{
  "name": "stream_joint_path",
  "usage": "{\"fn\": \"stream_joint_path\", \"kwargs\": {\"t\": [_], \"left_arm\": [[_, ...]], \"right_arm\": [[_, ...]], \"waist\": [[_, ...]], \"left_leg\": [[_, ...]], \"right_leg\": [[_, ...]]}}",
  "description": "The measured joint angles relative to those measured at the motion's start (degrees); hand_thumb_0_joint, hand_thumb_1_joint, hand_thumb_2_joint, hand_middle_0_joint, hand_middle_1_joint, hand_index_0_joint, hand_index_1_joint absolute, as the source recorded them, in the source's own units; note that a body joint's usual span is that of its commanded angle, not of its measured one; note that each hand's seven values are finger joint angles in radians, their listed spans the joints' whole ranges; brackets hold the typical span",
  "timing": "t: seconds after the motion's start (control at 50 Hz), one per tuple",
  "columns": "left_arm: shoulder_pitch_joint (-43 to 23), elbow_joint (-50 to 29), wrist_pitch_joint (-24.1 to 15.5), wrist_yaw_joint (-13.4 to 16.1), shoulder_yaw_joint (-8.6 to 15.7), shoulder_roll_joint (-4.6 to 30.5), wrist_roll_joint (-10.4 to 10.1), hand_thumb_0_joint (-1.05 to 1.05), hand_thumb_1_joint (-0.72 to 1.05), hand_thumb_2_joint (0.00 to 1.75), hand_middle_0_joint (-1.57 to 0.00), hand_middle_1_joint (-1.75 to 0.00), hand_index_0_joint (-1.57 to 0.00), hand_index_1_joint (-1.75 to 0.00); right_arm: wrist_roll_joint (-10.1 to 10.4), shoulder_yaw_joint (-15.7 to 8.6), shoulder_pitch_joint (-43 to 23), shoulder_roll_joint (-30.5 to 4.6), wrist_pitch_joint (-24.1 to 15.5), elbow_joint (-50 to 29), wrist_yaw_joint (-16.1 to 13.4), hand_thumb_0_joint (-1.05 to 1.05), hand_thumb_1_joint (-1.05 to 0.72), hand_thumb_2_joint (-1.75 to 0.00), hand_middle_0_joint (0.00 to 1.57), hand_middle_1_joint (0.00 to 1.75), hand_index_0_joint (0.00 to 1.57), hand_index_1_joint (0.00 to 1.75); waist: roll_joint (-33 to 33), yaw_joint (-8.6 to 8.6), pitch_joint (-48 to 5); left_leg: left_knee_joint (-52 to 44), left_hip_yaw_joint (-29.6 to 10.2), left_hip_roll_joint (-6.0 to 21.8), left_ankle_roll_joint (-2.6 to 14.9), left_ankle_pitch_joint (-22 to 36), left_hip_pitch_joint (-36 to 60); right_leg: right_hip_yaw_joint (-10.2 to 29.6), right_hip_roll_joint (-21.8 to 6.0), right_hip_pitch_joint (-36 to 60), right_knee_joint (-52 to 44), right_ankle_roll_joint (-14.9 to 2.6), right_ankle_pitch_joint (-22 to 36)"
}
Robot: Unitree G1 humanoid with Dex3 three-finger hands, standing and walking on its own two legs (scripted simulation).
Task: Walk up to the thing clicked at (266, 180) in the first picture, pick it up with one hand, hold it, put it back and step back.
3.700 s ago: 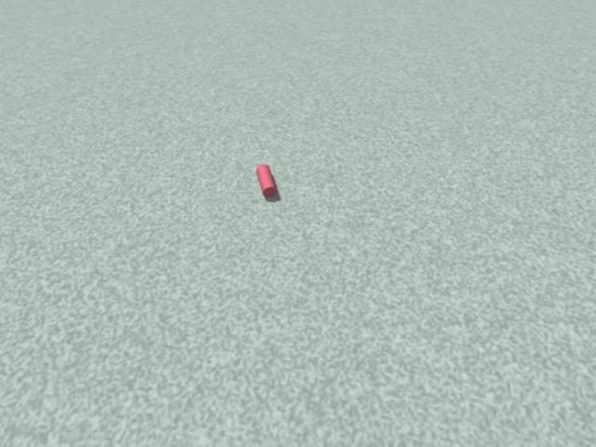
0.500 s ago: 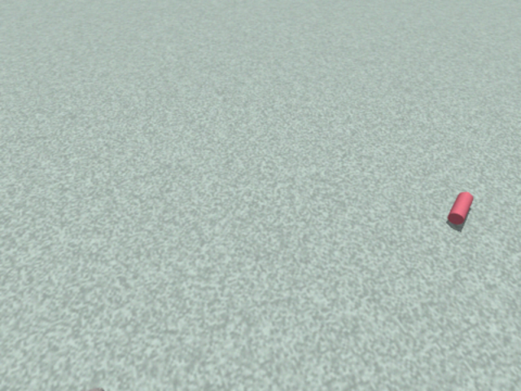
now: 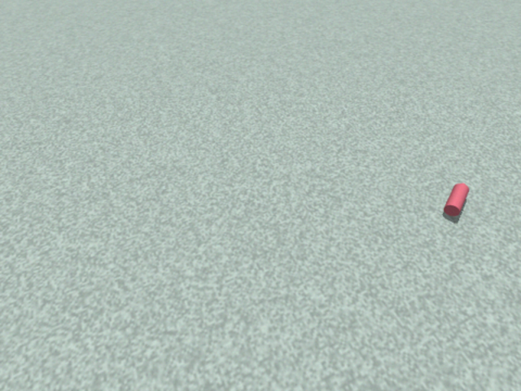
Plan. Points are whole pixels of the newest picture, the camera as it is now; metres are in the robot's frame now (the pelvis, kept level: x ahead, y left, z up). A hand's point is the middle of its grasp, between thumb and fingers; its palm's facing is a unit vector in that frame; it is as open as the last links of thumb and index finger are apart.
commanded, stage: stand
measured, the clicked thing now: (457, 197) +1.09 -0.94 -0.75
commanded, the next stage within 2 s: none
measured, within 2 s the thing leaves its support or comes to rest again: neither
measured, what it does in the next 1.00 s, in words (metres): stands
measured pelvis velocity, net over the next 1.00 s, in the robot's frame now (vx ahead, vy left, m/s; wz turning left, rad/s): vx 0.01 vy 0.00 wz -0.02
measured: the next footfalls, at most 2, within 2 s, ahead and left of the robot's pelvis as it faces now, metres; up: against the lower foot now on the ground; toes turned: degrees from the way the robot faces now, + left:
none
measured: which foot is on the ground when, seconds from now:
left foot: down 0.00-1.00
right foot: down 0.00-1.00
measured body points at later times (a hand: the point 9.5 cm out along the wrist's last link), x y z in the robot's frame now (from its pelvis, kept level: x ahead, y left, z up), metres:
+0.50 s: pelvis +0.00 +0.00 +0.00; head +0.01 -0.01 +0.45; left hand +0.08 +0.30 -0.13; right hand +0.07 -0.30 -0.14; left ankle +0.02 +0.15 -0.75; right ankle -0.01 -0.12 -0.75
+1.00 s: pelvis +0.01 +0.00 +0.00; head +0.02 -0.01 +0.45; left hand +0.09 +0.30 -0.13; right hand +0.09 -0.30 -0.13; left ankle +0.02 +0.15 -0.75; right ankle -0.01 -0.12 -0.75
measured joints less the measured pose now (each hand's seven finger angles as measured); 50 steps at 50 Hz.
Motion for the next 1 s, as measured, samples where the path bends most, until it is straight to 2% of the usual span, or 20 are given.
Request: {"fn": "stream_joint_path", "kwargs": {"t": [0.42,1.0], "left_arm": [[-0.5,-0.6,0.1,-0.1,0.3,0.0,0.0,0.00,0.90,0.90,-0.20,-0.30,-0.21,-0.30],[0.4,-1.3,0.2,0.0,0.1,0.0,0.0,0.00,0.90,0.90,-0.20,-0.30,-0.21,-0.30]], "right_arm": [[-0.1,0.2,1.7,-0.1,-0.1,1.2,-0.1,0.01,-0.90,-0.90,0.21,0.30,0.21,0.30],[-0.1,0.7,1.6,-0.1,-0.3,0.4,-0.3,0.01,-0.90,-0.90,0.21,0.30,0.21,0.30]], "waist": [[-0.5,-0.72,-1.1],[-0.5,-0.45,-1.4]], "left_leg": [[-1.6,0.8,0.5,-0.30,0.6,1.0],[-2.1,1.3,0.4,-0.13,0.0,1.5]], "right_leg": [[0.8,0.4,0.2,-0.7,-0.30,0.5],[1.2,0.3,0.5,-1.1,-0.10,-0.1]]}}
